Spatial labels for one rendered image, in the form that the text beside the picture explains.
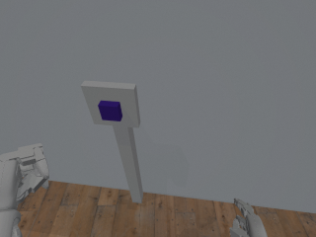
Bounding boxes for right robot hand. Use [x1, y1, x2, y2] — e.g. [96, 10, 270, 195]
[229, 197, 268, 237]

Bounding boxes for robot left forearm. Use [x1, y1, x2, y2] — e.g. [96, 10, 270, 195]
[0, 209, 23, 237]

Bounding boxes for left robot hand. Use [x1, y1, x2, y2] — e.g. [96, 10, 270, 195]
[0, 143, 49, 210]

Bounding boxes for panel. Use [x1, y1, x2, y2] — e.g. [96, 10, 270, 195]
[81, 80, 143, 203]

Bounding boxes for button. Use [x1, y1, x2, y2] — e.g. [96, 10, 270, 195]
[98, 100, 122, 121]

